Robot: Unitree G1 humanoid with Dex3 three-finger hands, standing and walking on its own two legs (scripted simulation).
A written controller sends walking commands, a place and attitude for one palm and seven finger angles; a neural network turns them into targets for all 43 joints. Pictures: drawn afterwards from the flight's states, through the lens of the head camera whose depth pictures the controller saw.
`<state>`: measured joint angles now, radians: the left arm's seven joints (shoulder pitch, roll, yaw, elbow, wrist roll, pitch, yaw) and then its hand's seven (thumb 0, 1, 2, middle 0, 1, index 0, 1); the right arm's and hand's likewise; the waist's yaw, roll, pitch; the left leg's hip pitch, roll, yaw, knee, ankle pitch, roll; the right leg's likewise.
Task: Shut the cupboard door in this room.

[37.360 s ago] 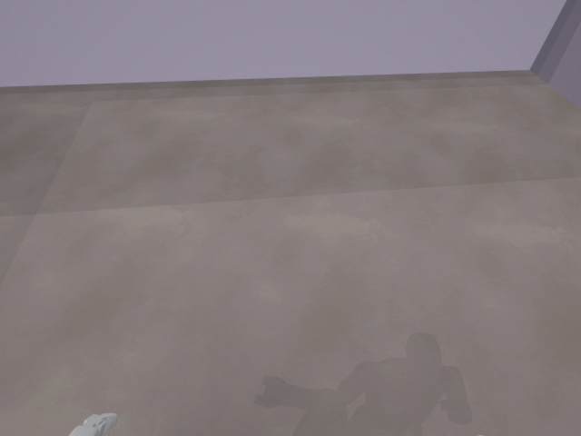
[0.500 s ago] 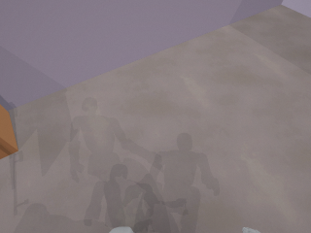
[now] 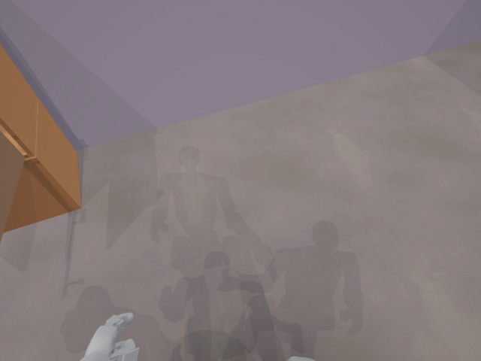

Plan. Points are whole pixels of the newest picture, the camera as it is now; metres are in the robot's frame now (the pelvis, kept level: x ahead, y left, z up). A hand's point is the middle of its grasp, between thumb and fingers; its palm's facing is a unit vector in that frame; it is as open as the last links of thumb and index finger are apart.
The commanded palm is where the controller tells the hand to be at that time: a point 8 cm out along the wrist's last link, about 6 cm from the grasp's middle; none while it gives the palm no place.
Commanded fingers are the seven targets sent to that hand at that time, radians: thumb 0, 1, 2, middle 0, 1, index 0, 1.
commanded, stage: turn to face it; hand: left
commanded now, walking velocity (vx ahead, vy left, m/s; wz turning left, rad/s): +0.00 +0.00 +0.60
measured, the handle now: out of the picture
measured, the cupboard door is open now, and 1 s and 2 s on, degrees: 81 81 81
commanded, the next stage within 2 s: take the last steps up to it in 1.10 s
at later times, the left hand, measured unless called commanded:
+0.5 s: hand out of the picture -0.05 +0.19 -0.16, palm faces +0.36 -0.88 -0.29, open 7.3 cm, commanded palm none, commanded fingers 0.00 0.90 0.90 -0.20 -0.30 -0.20 -0.30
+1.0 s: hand out of the picture -0.01 +0.21 -0.15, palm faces +0.55 -0.79 -0.28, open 7.3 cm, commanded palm none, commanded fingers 0.00 0.90 0.90 -0.20 -0.30 -0.20 -0.30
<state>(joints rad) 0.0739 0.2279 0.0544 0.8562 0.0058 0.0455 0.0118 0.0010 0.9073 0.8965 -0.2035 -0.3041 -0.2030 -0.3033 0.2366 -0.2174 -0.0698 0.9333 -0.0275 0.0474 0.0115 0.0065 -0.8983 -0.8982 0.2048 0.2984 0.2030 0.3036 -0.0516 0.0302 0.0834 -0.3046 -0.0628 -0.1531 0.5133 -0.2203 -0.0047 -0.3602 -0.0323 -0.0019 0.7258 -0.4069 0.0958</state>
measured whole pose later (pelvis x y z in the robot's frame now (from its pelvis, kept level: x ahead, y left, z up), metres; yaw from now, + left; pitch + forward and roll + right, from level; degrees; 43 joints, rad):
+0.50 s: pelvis -0.01 -0.02 +0.00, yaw +20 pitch +0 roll +2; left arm 0.26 0.22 0.05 0.92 0.03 0.02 0.02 0.00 0.90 0.90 -0.21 -0.30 -0.21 -0.30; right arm 0.12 -0.28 -0.09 0.94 -0.02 0.08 0.03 0.01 -0.91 -0.90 0.20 0.30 0.19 0.30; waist 0.03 -0.01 0.11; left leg -0.34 0.04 0.06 0.77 -0.44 -0.07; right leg -0.22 -0.18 -0.30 0.56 -0.32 0.00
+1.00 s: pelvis +0.01 -0.02 -0.01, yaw +34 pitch +1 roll +1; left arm 0.14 0.22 0.05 0.88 0.01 0.03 0.01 0.00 0.91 0.90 -0.20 -0.30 -0.20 -0.30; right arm 0.20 -0.22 -0.06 0.93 -0.02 0.05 0.01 0.01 -0.90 -0.90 0.20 0.30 0.20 0.30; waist -0.02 0.03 0.08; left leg -0.28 -0.04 -0.11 0.56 -0.29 -0.02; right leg -0.30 -0.04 -0.05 0.60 -0.31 0.08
